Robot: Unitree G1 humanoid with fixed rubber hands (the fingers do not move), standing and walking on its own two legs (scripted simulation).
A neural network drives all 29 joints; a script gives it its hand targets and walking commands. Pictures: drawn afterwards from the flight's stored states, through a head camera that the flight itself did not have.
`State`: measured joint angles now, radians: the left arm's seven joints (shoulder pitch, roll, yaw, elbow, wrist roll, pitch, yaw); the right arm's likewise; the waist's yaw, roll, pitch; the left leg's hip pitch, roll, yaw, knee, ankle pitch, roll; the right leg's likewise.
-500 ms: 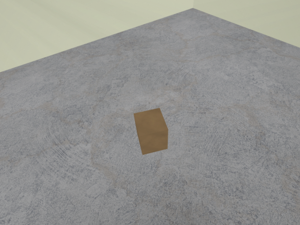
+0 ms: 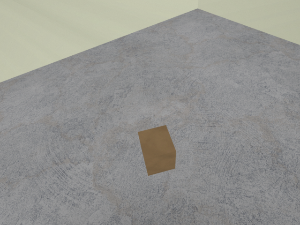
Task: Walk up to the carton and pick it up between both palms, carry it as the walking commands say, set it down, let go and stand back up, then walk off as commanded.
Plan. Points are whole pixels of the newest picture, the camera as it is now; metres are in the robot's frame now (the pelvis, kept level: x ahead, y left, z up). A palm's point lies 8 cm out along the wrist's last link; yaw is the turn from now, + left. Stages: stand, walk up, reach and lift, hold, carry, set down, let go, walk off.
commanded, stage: walk up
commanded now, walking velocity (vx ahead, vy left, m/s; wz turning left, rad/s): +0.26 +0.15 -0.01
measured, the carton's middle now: (156, 150) +0.71 +0.01 -0.65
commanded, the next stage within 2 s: none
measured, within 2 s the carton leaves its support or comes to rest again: neither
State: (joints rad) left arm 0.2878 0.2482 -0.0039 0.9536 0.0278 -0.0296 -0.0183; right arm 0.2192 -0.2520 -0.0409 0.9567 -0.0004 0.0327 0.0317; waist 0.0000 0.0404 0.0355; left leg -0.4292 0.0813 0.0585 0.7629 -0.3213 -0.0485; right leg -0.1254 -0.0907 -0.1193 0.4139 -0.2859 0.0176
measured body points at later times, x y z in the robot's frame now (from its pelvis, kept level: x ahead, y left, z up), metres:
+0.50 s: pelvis +0.08 +0.02 -0.01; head +0.12 +0.00 +0.44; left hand +0.14 +0.28 -0.14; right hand +0.15 -0.24 -0.16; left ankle +0.07 +0.15 -0.73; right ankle +0.14 -0.06 -0.74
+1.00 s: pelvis +0.03 +0.03 -0.01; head +0.02 +0.04 +0.44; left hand +0.10 +0.29 -0.15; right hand +0.08 -0.23 -0.15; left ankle +0.00 +0.12 -0.74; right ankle +0.10 -0.06 -0.74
